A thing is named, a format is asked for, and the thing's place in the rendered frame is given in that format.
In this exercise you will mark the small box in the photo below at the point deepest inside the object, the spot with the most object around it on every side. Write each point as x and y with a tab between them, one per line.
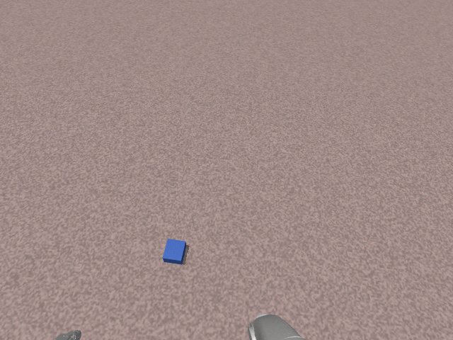
174	251

